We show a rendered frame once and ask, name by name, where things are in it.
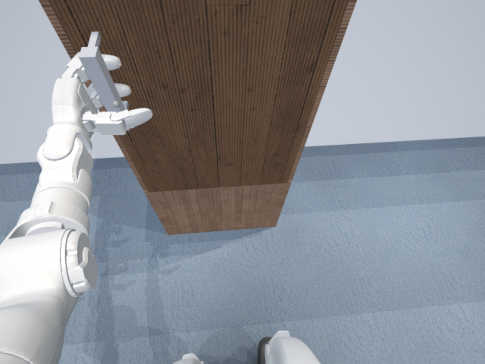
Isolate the robot right shin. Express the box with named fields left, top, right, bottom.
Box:
left=265, top=331, right=290, bottom=364

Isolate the cupboard door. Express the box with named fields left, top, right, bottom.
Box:
left=48, top=0, right=349, bottom=192

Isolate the left robot hand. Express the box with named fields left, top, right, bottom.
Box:
left=52, top=52, right=153, bottom=138

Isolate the right robot thigh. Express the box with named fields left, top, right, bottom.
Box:
left=264, top=337, right=321, bottom=364

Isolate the left robot forearm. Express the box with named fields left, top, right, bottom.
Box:
left=1, top=124, right=93, bottom=244

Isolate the handle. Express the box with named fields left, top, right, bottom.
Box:
left=79, top=31, right=130, bottom=130

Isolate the left robot upper arm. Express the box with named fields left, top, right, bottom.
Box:
left=0, top=228, right=98, bottom=364

